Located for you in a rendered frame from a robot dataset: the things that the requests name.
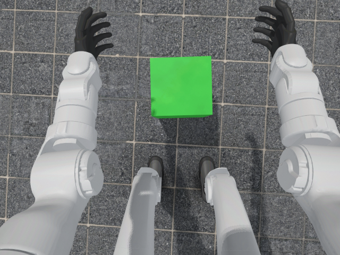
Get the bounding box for left robot upper arm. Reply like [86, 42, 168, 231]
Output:
[0, 148, 104, 255]

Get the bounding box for right robot hand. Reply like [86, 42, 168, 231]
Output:
[252, 0, 297, 58]

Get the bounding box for carton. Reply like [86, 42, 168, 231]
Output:
[150, 56, 213, 118]

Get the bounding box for left robot shin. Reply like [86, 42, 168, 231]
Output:
[133, 167, 158, 182]

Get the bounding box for robot left forearm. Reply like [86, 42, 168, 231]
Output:
[30, 51, 102, 195]

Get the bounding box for robot right forearm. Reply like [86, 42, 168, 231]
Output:
[269, 44, 340, 147]

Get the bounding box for robot left thigh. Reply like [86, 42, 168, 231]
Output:
[113, 173, 162, 255]

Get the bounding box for left robot hand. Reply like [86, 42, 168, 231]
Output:
[74, 6, 114, 61]

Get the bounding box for right robot upper arm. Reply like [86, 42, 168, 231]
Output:
[276, 143, 340, 255]

